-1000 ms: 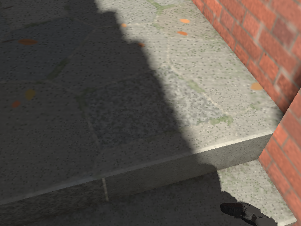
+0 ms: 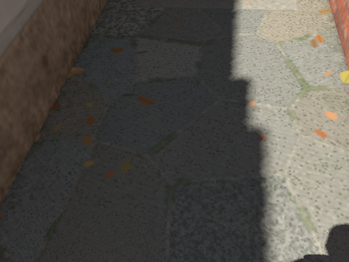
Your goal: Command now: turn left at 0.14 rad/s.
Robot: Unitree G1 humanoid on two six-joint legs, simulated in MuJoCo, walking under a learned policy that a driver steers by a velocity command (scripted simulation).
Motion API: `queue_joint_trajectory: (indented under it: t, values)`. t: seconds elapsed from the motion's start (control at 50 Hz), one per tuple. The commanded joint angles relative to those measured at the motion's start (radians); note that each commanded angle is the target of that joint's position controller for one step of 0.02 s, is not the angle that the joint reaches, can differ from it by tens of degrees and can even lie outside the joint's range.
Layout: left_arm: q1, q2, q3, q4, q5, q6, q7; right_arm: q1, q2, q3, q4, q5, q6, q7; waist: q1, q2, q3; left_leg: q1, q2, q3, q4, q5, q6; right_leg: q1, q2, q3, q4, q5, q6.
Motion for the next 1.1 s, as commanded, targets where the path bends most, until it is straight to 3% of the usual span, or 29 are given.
queue_joint_trajectory:
  t: [0.02, 0.08, 0.1, 0.12, 0.14, 0.16, 0.18, 0.2, 0.22, 0.24, 0.26, 0.28, 0.34, 0.36, 0.38, 0.42, 0.44, 0.46, 0.5, 0.56, 0.82, 0.86, 0.92, 0.98, 1.02, 1.04, 1.06, 1.08, 1.1]
  values:
    - [-0.088, 0.124, 0.033, -0.089, 0.002, -0.019, 0.013, 0.081, -0.053, -0.019, -0.043, 0.008, 0.016, 0.000, -0.045, -0.159, -0.075, -0.051, 0.065, 0.013, -0.063, -0.016, -0.013, 0.130, -0.203, 0.427, -0.401, -0.005, -0.228]
    - [-0.061, 0.132, 0.039, -0.085, 0.006, -0.010, 0.026, 0.082, -0.041, -0.014, -0.047, 0.014, 0.022, 0.008, -0.020, -0.185, -0.109, -0.004, 0.140, 0.066, -0.192, -0.051, -0.014, 0.182, -0.217, 0.446, -0.392, -0.007, -0.227]
    - [-0.061, 0.147, 0.037, -0.086, 0.017, 0.013, 0.028, 0.093, -0.029, 0.003, -0.060, 0.035, 0.021, 0.015, -0.030, -0.180, -0.098, 0.069, 0.168, 0.166, -0.537, -0.270, -0.009, 0.202, -0.164, 0.345, -0.461, -0.058, -0.186]
    - [-0.033, 0.184, 0.046, -0.106, 0.032, 0.034, 0.042, 0.037, -0.016, 0.020, -0.071, 0.070, 0.024, 0.019, 0.025, -0.226, -0.078, 0.197, 0.194, 0.177, -0.864, -0.559, 0.002, 0.221, -0.161, 0.327, -0.563, -0.031, -0.136]
    - [0.011, 0.216, 0.063, -0.095, 0.031, 0.053, 0.050, 0.059, -0.027, 0.014, -0.047, 0.088, 0.030, 0.014, 0.043, -0.237, -0.079, 0.343, 0.182, 0.229, -1.060, -0.496, 0.010, 0.204, -0.155, 0.329, -0.527, -0.076, -0.116]
    - [0.078, 0.188, 0.062, -0.042, 0.026, 0.071, 0.036, 0.186, -0.044, -0.002, 0.029, 0.067, 0.023, 0.005, 0.019, -0.145, -0.120, 0.595, 0.105, 0.307, -1.103, -0.311, 0.018, 0.079, -0.105, 0.232, -0.373, -0.129, -0.119]
    - [0.032, 0.068, 0.024, -0.085, -0.023, 0.064, 0.004, 0.211, -0.052, 0.008, 0.021, 0.018, -0.004, 0.005, 0.007, 0.138, -0.060, 0.550, 0.262, -0.118, -1.203, -0.303, 0.088, -0.067, 0.018, 0.069, -0.237, -0.019, -0.012]
    - [0.060, 0.096, 0.036, -0.073, -0.047, 0.056, 0.004, 0.214, -0.060, 0.008, -0.008, 0.002, -0.015, 0.002, -0.001, 0.278, -0.080, 0.448, 0.433, -0.490, -1.439, -0.354, 0.186, 0.008, 0.047, 0.065, -0.046, -0.089, 0.052]
    - [0.092, 0.099, 0.042, -0.034, -0.042, 0.047, 0.003, 0.176, -0.043, 0.019, -0.013, -0.015, -0.029, 0.000, 0.025, 0.171, -0.049, 0.407, 0.461, -0.512, -1.470, -0.288, 0.231, 0.074, 0.023, 0.146, 0.057, -0.028, 0.077]
    - [0.077, 0.085, 0.039, -0.015, -0.045, 0.047, -0.006, 0.157, -0.036, 0.022, -0.007, -0.027, -0.039, -0.005, 0.034, 0.078, -0.054, 0.425, 0.445, -0.396, -1.431, -0.241, 0.239, 0.108, 0.012, 0.168, 0.077, -0.004, 0.085]
    - [0.049, 0.062, 0.029, -0.036, -0.043, 0.039, -0.020, 0.145, -0.058, 0.015, 0.007, -0.020, -0.058, -0.011, 0.053, 0.051, -0.039, 0.430, 0.403, -0.293, -1.401, -0.156, 0.223, 0.120, 0.000, 0.155, 0.024, -0.008, 0.083]
    - [0.054, 0.050, 0.022, -0.029, -0.044, 0.034, -0.031, 0.141, -0.064, 0.012, 0.018, -0.008, -0.066, -0.021, 0.064, 0.077, -0.036, 0.479, 0.347, -0.169, -1.386, -0.077, 0.197, 0.143, 0.002, 0.119, -0.100, -0.032, 0.070]
    - [0.055, 0.043, 0.011, 0.000, -0.039, 0.045, -0.031, 0.226, -0.070, 0.002, 0.052, 0.004, -0.064, -0.042, 0.029, 0.102, -0.037, 0.662, 0.289, -0.064, -1.376, 0.051, 0.176, 0.196, 0.034, 0.086, -0.422, -0.041, 0.061]
    - [0.084, 0.035, 0.009, 0.027, -0.028, 0.042, -0.028, 0.261, -0.073, -0.004, 0.065, 0.014, -0.059, -0.044, 0.028, 0.103, -0.052, 0.696, 0.290, -0.049, -1.358, 0.113, 0.176, 0.238, 0.038, 0.078, -0.514, 0.004, 0.057]
    - [0.131, 0.032, 0.007, 0.051, -0.032, 0.024, -0.029, 0.239, -0.080, -0.010, 0.063, 0.034, -0.059, -0.040, 0.050, 0.091, -0.069, 0.675, 0.260, 0.019, -1.309, 0.181, 0.160, 0.317, 0.063, 0.028, -0.627, 0.155, 0.038]
    - [0.154, 0.038, 0.001, 0.084, -0.016, 0.011, -0.020, 0.288, -0.068, -0.016, 0.082, 0.043, -0.061, -0.024, 0.031, 0.039, -0.097, 0.614, 0.247, 0.036, -1.303, 0.087, 0.127, 0.436, 0.023, 0.073, -0.673, 0.284, 0.016]
    - [0.133, 0.058, 0.000, 0.072, -0.018, 0.007, -0.019, 0.277, -0.051, -0.010, 0.075, 0.039, -0.061, -0.016, 0.017, 0.004, -0.086, 0.564, 0.223, 0.055, -1.330, -0.036, 0.103, 0.452, -0.012, 0.109, -0.655, 0.298, 0.008]
    - [0.106, 0.073, 0.001, 0.063, -0.019, 0.005, -0.015, 0.255, -0.040, -0.007, 0.068, 0.038, -0.059, -0.013, 0.009, -0.112, -0.039, 0.575, 0.201, 0.087, -1.355, -0.090, 0.085, 0.355, -0.026, 0.132, -0.658, 0.228, -0.001]
    - [0.105, 0.064, -0.006, 0.079, -0.016, 0.001, -0.011, 0.254, -0.053, -0.006, 0.075, 0.027, -0.054, -0.017, 0.003, -0.083, -0.010, 0.609, 0.195, 0.108, -1.334, -0.055, 0.079, 0.309, -0.032, 0.150, -0.697, 0.178, -0.006]
    - [0.125, 0.067, -0.006, 0.100, -0.027, -0.005, -0.010, 0.272, -0.068, -0.010, 0.096, 0.030, -0.053, -0.021, 0.002, -0.093, -0.016, 0.612, 0.209, 0.108, -1.327, 0.011, 0.076, 0.332, -0.041, 0.153, -0.702, 0.245, -0.014]
    - [0.176, 0.031, -0.028, 0.179, -0.024, -0.009, -0.005, 0.303, -0.069, 0.000, 0.182, 0.030, -0.050, -0.033, 0.011, -0.075, -0.015, 0.589, 0.221, 0.126, -1.330, 0.040, 0.072, 0.416, -0.041, 0.158, -0.707, 0.351, -0.033]
    - [0.203, 0.076, -0.011, 0.191, -0.030, -0.002, -0.003, 0.303, -0.086, -0.006, 0.184, 0.025, -0.047, -0.033, 0.022, -0.109, -0.005, 0.542, 0.181, 0.166, -1.266, -0.131, 0.080, 0.412, -0.045, 0.198, -0.741, 0.106, -0.070]
    - [0.278, 0.142, 0.019, 0.204, -0.027, 0.011, -0.004, 0.256, -0.088, -0.005, 0.156, 0.023, -0.050, -0.024, 0.061, -0.201, 0.059, 0.337, 0.136, 0.236, -1.095, -0.268, 0.071, 0.432, -0.146, 0.371, -0.821, -0.221, -0.167]
    - [0.288, 0.130, 0.020, 0.221, -0.015, 0.007, -0.011, 0.221, -0.060, 0.012, 0.136, 0.038, -0.072, -0.017, 0.067, -0.203, 0.116, 0.320, 0.146, 0.278, -1.109, -0.249, 0.086, 0.382, -0.186, 0.423, -0.846, -0.153, -0.227]
    - [0.198, 0.129, 0.020, 0.201, -0.028, -0.002, -0.015, 0.337, -0.068, 0.008, 0.173, 0.031, -0.085, -0.014, -0.002, -0.182, 0.110, 0.509, 0.154, 0.248, -1.182, -0.227, 0.119, 0.243, -0.149, 0.366, -0.759, -0.048, -0.213]
    - [0.087, 0.115, 0.013, 0.164, -0.043, -0.012, -0.022, 0.477, -0.080, 0.002, 0.212, 0.027, -0.091, -0.013, -0.088, -0.115, 0.101, 0.713, 0.192, 0.164, -1.260, -0.184, 0.137, 0.076, -0.090, 0.269, -0.628, 0.047, -0.172]
    - [0.003, 0.059, -0.005, 0.114, -0.073, -0.026, -0.035, 0.566, -0.173, -0.033, 0.245, 0.030, -0.097, -0.017, -0.132, 0.087, 0.062, 0.889, 0.330, -0.112, -1.420, -0.247, 0.168, -0.080, 0.040, 0.096, -0.348, 0.163, -0.111]
    - [0.062, 0.040, -0.006, 0.114, -0.061, -0.045, -0.046, 0.676, -0.240, -0.061, 0.279, 0.024, -0.092, -0.021, -0.139, 0.245, -0.026, 1.050, 0.486, -0.380, -1.526, -0.197, 0.257, -0.219, 0.073, 0.018, -0.037, 0.087, -0.076]
    - [0.076, 0.075, 0.006, 0.128, -0.042, -0.057, -0.044, 0.655, -0.194, -0.055, 0.296, 0.013, -0.099, -0.020, -0.118, 0.108, -0.020, 1.036, 0.527, -0.393, -1.521, -0.106, 0.314, -0.280, 0.058, 0.049, 0.289, 0.069, -0.057]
